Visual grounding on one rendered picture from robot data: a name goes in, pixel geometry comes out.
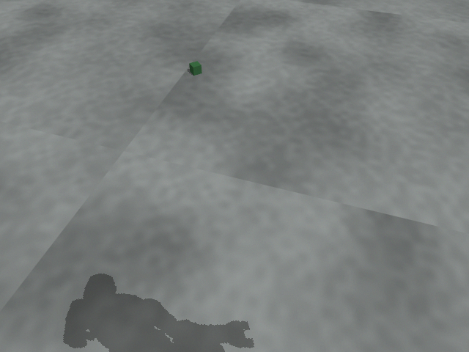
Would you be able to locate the cube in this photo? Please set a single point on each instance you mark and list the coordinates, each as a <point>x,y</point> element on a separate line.
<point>195,68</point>

